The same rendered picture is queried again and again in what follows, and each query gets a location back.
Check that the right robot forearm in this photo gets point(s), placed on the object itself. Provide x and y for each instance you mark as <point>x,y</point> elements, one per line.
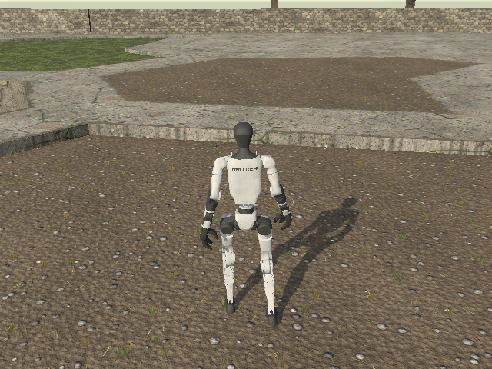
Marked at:
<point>282,202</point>

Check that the robot left shin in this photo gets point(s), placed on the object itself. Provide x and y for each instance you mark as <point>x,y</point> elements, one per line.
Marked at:
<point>228,272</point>

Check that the robot right upper arm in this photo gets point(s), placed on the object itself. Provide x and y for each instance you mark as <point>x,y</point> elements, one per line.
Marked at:
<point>272,171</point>

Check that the left robot hand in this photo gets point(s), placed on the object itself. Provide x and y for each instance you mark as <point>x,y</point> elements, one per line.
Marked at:
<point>204,237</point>

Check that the robot torso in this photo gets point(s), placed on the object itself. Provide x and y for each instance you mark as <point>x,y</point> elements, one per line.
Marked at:
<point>245,183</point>

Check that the robot left upper arm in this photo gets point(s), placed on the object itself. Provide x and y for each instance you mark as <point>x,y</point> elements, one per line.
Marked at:
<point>217,176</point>

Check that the left robot forearm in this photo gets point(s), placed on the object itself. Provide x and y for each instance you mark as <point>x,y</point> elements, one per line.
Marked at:
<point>209,211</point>

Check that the right robot hand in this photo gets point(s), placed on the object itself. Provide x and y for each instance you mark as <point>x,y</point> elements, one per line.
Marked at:
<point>283,218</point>

